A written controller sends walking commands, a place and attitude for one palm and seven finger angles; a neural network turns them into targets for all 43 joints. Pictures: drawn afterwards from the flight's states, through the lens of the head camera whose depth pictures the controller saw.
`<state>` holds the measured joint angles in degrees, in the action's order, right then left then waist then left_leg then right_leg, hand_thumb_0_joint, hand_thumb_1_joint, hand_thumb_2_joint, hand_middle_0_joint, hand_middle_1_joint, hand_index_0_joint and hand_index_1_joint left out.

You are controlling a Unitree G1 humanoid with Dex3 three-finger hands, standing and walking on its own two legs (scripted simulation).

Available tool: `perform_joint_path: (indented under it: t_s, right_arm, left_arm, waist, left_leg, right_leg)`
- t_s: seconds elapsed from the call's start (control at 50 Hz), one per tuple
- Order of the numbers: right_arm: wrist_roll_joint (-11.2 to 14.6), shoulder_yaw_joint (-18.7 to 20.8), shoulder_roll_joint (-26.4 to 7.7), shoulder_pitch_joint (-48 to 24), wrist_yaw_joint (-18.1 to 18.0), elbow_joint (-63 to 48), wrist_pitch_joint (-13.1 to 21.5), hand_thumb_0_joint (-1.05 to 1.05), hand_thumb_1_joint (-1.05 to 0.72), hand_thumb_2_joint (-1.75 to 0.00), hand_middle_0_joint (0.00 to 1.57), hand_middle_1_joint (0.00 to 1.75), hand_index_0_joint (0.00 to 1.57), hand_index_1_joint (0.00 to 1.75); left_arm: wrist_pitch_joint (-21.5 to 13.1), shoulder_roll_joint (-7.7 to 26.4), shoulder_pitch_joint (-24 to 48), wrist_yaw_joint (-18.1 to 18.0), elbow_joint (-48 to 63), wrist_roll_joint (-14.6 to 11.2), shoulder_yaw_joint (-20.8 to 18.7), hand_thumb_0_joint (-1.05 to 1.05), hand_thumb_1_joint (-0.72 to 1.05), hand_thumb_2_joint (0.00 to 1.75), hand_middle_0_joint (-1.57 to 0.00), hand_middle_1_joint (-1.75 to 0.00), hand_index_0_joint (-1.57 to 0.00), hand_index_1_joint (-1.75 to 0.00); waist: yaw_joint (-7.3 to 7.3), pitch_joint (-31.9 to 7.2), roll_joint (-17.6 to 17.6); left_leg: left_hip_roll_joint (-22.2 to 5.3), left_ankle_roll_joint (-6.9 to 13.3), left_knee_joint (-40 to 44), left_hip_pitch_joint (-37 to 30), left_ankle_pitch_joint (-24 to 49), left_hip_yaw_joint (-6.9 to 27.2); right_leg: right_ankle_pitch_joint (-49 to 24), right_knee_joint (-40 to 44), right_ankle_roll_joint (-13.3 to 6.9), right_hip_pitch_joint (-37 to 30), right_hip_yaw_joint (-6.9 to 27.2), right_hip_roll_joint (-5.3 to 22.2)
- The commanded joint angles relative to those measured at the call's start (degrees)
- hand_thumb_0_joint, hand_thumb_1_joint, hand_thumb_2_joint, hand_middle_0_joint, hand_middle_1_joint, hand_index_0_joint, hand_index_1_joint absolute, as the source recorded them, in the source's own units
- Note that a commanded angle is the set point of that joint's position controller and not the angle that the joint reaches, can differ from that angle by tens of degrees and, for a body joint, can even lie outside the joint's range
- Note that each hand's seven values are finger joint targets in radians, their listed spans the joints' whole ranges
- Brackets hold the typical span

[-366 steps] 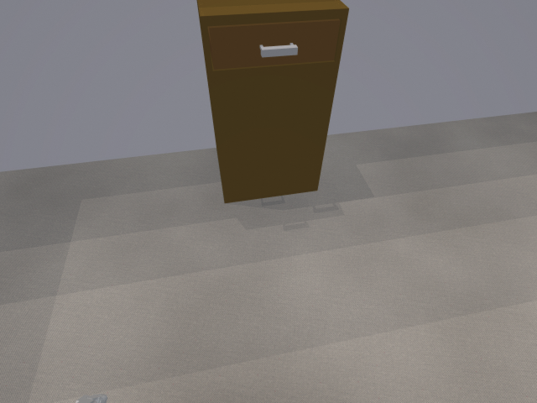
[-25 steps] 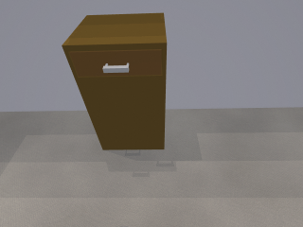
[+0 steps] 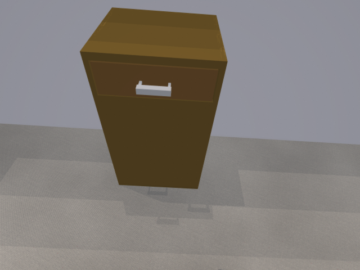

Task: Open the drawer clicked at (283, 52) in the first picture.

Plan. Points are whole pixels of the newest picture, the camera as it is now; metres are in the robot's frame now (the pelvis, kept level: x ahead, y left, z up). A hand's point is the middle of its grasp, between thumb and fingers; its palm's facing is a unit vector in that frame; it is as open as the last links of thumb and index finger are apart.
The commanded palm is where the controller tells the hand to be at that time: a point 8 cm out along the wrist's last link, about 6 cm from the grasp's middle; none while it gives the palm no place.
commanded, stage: take the last steps up to it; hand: left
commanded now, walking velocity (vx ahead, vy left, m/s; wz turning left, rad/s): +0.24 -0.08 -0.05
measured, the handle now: (154, 87) +0.71 +0.15 +0.00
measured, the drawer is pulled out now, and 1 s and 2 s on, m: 0.00 0.00 0.00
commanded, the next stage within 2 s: come to a stop and stand still in 0.24 s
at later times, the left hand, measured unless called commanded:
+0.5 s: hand (144, 237) +0.24 +0.11 -0.16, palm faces +0.01 -0.97 -0.24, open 7.1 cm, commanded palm none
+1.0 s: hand out of the picture +0.14 +0.17 -0.18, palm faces +0.06 -0.98 -0.21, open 7.3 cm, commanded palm none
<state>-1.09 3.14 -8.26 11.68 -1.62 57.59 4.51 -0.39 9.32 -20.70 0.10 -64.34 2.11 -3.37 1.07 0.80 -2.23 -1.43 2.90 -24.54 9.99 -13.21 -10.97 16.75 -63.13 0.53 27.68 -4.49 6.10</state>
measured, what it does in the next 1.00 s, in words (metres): walks ahead: right foot, then left foot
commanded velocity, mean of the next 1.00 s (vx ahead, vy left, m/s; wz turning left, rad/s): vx -0.02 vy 0.02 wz -0.01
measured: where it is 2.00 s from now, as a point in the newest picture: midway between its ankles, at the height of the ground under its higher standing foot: outside the picture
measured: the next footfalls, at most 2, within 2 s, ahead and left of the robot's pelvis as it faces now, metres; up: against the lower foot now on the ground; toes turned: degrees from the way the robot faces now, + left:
right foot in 0.32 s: +0.24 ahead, -0.15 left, +0.00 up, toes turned -9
left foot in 0.78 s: +0.23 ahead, +0.05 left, +0.00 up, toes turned +4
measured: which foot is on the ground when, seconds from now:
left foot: down 0.00-0.34, up 0.36-0.76, down 0.78-1.00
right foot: up 0.00-0.30, down 0.32-0.80, up 0.82-1.00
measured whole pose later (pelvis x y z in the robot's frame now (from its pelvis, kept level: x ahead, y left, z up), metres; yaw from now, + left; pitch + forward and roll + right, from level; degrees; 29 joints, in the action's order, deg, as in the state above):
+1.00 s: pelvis +0.14 -0.02 +0.00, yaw +0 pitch +0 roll +1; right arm -1.1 0.8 -8.7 9.9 -1.6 58.3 -1.1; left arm 2.3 11.2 -15.2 -1.3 -61.2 1.3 -2.1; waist 1.9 1.2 -1.8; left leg 0.4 1.8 -23.6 11.7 -11.4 -4.1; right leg 23.7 -42.7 1.2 17.5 -1.6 2.7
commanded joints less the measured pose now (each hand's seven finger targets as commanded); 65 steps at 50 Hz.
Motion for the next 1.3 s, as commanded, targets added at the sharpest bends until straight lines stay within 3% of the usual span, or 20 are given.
perform_joint_path:
  t_s: [0.0, 0.2, 0.26, 0.28, 0.3, 0.32, 0.34, 0.38, 0.44, 0.62, 0.72, 0.74, 0.78, 0.8, 0.88, 0.98, 1.02, 1.08, 1.12, 1.28]
  right_arm:
    - [0.1, 0.5, -5.6, 8.2, 0.1, 1.3, 0.2, 0.00, -0.90, -0.90, 0.20, 0.30, 0.20, 0.30]
    - [-0.9, 1.1, -7.9, 13.0, 0.3, 4.0, -1.3, 0.00, -0.90, -0.90, 0.20, 0.30, 0.20, 0.30]
    - [-0.5, 0.8, -7.7, 13.2, 0.3, 4.7, -1.8, 0.00, -0.90, -0.90, 0.20, 0.30, 0.20, 0.30]
    - [0.0, 0.5, -6.9, 12.7, 0.5, 4.8, -1.5, 0.00, -0.90, -0.90, 0.20, 0.30, 0.20, 0.30]
    - [0.6, -0.1, -3.6, 14.4, 0.9, 4.0, -1.2, 0.00, -0.90, -0.90, 0.20, 0.30, 0.20, 0.30]
    - [0.7, -0.3, -4.3, 14.2, 0.6, 3.0, -1.7, 0.00, -0.90, -0.90, 0.20, 0.30, 0.20, 0.30]
    - [0.8, -0.1, -4.4, 12.6, 0.3, 3.3, -2.3, 0.00, -0.90, -0.90, 0.20, 0.30, 0.20, 0.30]
    - [0.6, -0.7, -2.8, 11.4, 0.0, 4.4, -3.4, 0.00, -0.90, -0.90, 0.20, 0.30, 0.20, 0.30]
    - [1.0, -1.2, -1.0, 14.2, -0.1, 6.1, -5.6, 0.00, -0.90, -0.90, 0.20, 0.30, 0.20, 0.30]
    - [0.5, 0.6, -4.2, 5.5, 0.7, 0.0, -7.4, 0.00, -0.90, -0.90, 0.20, 0.30, 0.20, 0.30]
    - [0.4, 0.1, -4.1, 7.5, 0.7, 0.0, -6.1, 0.00, -0.90, -0.90, 0.20, 0.30, 0.20, 0.30]
    - [0.3, 0.1, -5.6, 7.7, 0.7, -0.1, -5.6, 0.00, -0.90, -0.90, 0.20, 0.30, 0.20, 0.30]
    - [-0.4, 0.6, -11.9, 3.2, 0.6, -3.2, -5.2, 0.00, -0.90, -0.90, 0.20, 0.30, 0.20, 0.30]
    - [-0.4, 0.5, -10.9, 0.0, 0.2, -3.6, -5.0, 0.00, -0.90, -0.90, 0.20, 0.30, 0.20, 0.30]
    - [0.0, -0.6, -9.2, -3.1, -0.6, -3.1, -4.6, 0.00, -0.90, -0.90, 0.20, 0.30, 0.20, 0.30]
    - [0.3, -0.5, -9.1, 1.8, -0.4, 0.2, -4.2, 0.00, -0.90, -0.90, 0.20, 0.30, 0.20, 0.30]
    - [1.0, -0.7, -7.9, 2.3, -0.3, 1.3, -3.8, 0.00, -0.90, -0.90, 0.20, 0.30, 0.20, 0.30]
    - [1.0, -1.2, -5.9, 2.6, 0.2, 2.2, -3.8, 0.00, -0.90, -0.90, 0.20, 0.30, 0.20, 0.30]
    - [0.8, -1.2, -6.3, 3.2, 0.1, 3.2, -4.2, 0.00, -0.90, -0.90, 0.20, 0.30, 0.20, 0.30]
    - [0.4, -2.2, -5.0, 6.2, 0.2, 6.1, -4.8, 0.00, -0.90, -0.90, 0.20, 0.30, 0.20, 0.30]
  left_arm:
    - [0.0, 0.6, -0.4, 0.5, 4.1, -0.2, -0.3, 0.00, 0.90, 0.90, -0.20, -0.30, -0.20, -0.30]
    - [-0.3, 2.3, 14.1, 0.8, 9.9, -0.7, 0.2, 0.00, 0.90, 0.90, -0.20, -0.30, -0.20, -0.30]
    - [-1.3, 4.2, 7.4, 0.6, 7.9, -0.7, -0.2, 0.00, 0.90, 0.90, -0.20, -0.30, -0.20, -0.30]
    - [-2.1, 6.6, 0.7, 0.4, 5.6, -0.6, -0.9, 0.00, 0.90, 0.90, -0.20, -0.30, -0.20, -0.30]
    - [-2.9, 11.9, -6.1, -0.2, 3.6, -0.3, -2.1, 0.00, 0.90, 0.90, -0.20, -0.30, -0.20, -0.30]
    - [-2.8, 14.8, -9.2, -0.3, 3.2, -1.5, -2.3, 0.00, 0.90, 0.90, -0.20, -0.30, -0.20, -0.30]
    - [-2.9, 14.1, -4.7, -0.7, 4.2, -1.6, -2.1, 0.00, 0.90, 0.90, -0.20, -0.30, -0.20, -0.30]
    - [-2.2, 8.5, 6.7, -1.7, 7.0, -1.5, -0.5, 0.00, 0.90, 0.90, -0.20, -0.30, -0.20, -0.30]
    - [-1.7, 7.1, 10.6, -2.2, 7.5, -1.0, 0.3, 0.00, 0.90, 0.90, -0.20, -0.30, -0.20, -0.30]
    - [0.8, 10.7, 9.7, -2.8, 9.2, -0.3, -1.9, 0.00, 0.90, 0.90, -0.20, -0.30, -0.20, -0.30]
    - [1.5, 10.3, 10.1, -2.4, 9.1, -0.7, -1.6, 0.00, 0.90, 0.90, -0.20, -0.30, -0.20, -0.30]
    - [1.7, 8.9, 9.2, -2.2, 9.3, -1.0, -1.2, 0.00, 0.90, 0.90, -0.20, -0.30, -0.20, -0.30]
    - [2.0, 4.6, 7.1, -1.8, 10.3, -1.4, -0.2, 0.00, 0.90, 0.90, -0.20, -0.30, -0.20, -0.30]
    - [2.7, 5.8, 8.6, -2.0, 9.4, -0.9, -0.2, 0.00, 0.90, 0.90, -0.20, -0.30, -0.20, -0.30]
    - [2.2, 5.1, 4.6, -1.3, 6.3, -0.9, 0.2, 0.00, 0.90, 0.90, -0.20, -0.30, -0.20, -0.30]
    - [1.2, 3.7, 4.5, -1.6, 5.0, -1.3, 1.7, 0.00, 0.90, 0.90, -0.20, -0.30, -0.20, -0.30]
    - [0.3, 5.0, 1.3, -2.0, 3.0, -1.3, 2.0, 0.00, 0.90, 0.90, -0.20, -0.30, -0.20, -0.30]
    - [-0.5, 6.8, 2.4, -2.3, 2.0, -1.4, 2.1, 0.00, 0.90, 0.90, -0.20, -0.30, -0.20, -0.30]
    - [-0.5, 5.6, 3.0, -2.3, 1.6, -1.6, 2.4, 0.00, 0.90, 0.90, -0.20, -0.30, -0.20, -0.30]
    - [0.2, 4.9, 2.2, -2.3, 1.2, -1.6, 2.4, 0.00, 0.90, 0.90, -0.20, -0.30, -0.20, -0.30]
  waist:
    - [-0.33, 4.9, 6.7]
    - [-3.30, 8.0, 8.5]
    - [-0.05, 3.4, 5.4]
    - [3.24, -0.7, 2.3]
    - [4.78, -7.7, -8.9]
    - [4.65, -10.3, -10.4]
    - [3.85, -10.4, -9.2]
    - [-0.29, -3.1, -0.3]
    - [-2.76, -3.4, -2.0]
    - [-0.39, -3.2, -6.3]
    - [-2.20, -3.5, -6.4]
    - [-2.19, -3.2, -0.9]
    - [-0.32, 0.6, 16.7]
    - [-1.04, 1.7, 18.2]
    - [1.14, 0.0, 11.1]
    - [-0.92, -2.2, 8.3]
    - [-0.14, -3.4, 5.1]
    - [-1.68, -2.7, -0.2]
    - [-1.94, -0.7, -4.1]
    - [-1.54, 6.4, 1.0]
  left_leg:
    - [-16.3, 6.1, 16.4, -1.1, 7.9, 11.7]
    - [-16.2, 5.2, 9.9, -4.1, 18.8, 8.7]
    - [-13.5, 2.8, -0.9, -1.7, 22.9, 6.9]
    - [-10.7, 0.8, -10.3, 3.1, 19.9, 4.3]
    - [-4.1, -1.9, -25.6, 14.1, 1.6, -0.3]
    - [-0.1, -2.7, -39.1, 17.8, -22.8, 3.6]
    - [-2.0, -2.5, -43.8, 17.8, -22.1, 9.6]
    - [-4.9, -3.4, -40.8, 14.7, -14.9, 11.7]
    - [-3.5, -5.0, -29.9, 8.1, -12.1, 10.2]
    - [-1.0, -5.4, -25.7, 11.1, -12.5, 10.4]
    - [-0.1, -4.4, -4.2, -1.1, -0.4, 7.9]
    - [-2.2, -3.7, 0.8, -4.4, 1.7, 10.0]
    - [-17.8, 3.7, 11.6, 5.6, 4.4, 26.9]
    - [-17.1, 5.1, 15.9, 10.4, 0.8, 27.9]
    - [-12.3, 5.4, 11.4, 3.2, 9.3, 18.8]
    - [-11.2, 5.1, 7.3, -5.0, 19.9, 17.6]
    - [-7.8, 1.4, 2.8, -2.8, 18.1, 15.3]
    - [-4.4, -2.0, 2.6, -3.0, 14.4, 12.6]
    - [-4.3, -2.3, 3.2, -3.9, 9.2, 12.0]
    - [-3.4, -2.6, 6.0, 0.2, -0.8, 12.3]
  right_leg:
    - [-5.6, 3.4, 1.3, 7.4, 2.9, 2.8]
    - [-4.7, 25.2, 0.1, 0.0, -1.8, -0.6]
    - [-7.7, 33.8, -1.4, -14.9, -4.5, -4.2]
    - [-11.4, 35.9, -2.7, -25.8, -0.8, -1.4]
    - [-20.1, 38.2, -7.6, -38.3, 14.8, 11.8]
    - [-29.6, 43.7, -13.5, -38.0, 24.0, 19.0]
    - [-30.1, 45.2, -14.2, -32.2, 23.5, 19.1]
    - [-31.8, 46.1, -12.5, -19.8, 14.7, 15.5]
    - [-38.5, 44.9, -10.2, -13.5, 6.0, 12.0]
    - [-30.3, 44.2, -12.4, -15.2, 9.0, 13.7]
    - [-14.0, 41.0, -7.6, -10.2, 7.8, 9.3]
    - [-7.5, 37.9, -5.4, -7.3, 6.5, 6.5]
    - [7.7, 26.3, -0.4, -5.6, -0.6, -2.4]
    - [11.4, 19.3, -0.1, -7.9, 2.2, -3.0]
    - [7.7, 13.2, 0.0, -6.1, 4.8, -2.9]
    - [4.9, 31.8, 1.3, -10.8, 2.7, -2.6]
    - [-8.6, 44.0, 0.8, -18.3, 5.4, -1.0]
    - [-19.8, 42.0, -1.5, -18.1, 8.1, 2.3]
    - [-13.9, 43.8, -1.6, -15.2, 8.1, 2.0]
    - [5.0, 48.1, -1.8, -10.4, 8.8, 0.6]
